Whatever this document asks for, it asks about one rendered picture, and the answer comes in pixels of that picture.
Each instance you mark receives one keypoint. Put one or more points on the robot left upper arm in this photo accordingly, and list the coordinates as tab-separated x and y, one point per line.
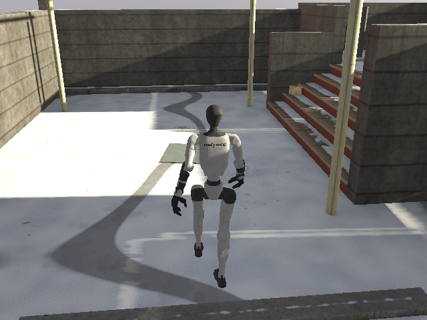
190	151

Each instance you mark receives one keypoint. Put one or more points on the left robot shin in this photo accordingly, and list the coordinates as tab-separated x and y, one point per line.
198	229

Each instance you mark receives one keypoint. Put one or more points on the robot torso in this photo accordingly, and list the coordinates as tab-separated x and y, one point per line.
213	158

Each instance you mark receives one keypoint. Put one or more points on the robot right forearm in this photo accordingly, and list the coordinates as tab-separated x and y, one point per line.
240	172

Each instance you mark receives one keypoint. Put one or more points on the robot left forearm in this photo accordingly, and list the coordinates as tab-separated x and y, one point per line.
181	181

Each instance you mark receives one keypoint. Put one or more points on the right robot hand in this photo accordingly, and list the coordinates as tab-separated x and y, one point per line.
241	181

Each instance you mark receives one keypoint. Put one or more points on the robot right upper arm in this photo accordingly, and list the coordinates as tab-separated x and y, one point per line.
237	150

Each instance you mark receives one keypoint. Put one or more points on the left robot hand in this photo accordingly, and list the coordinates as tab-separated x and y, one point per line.
174	203

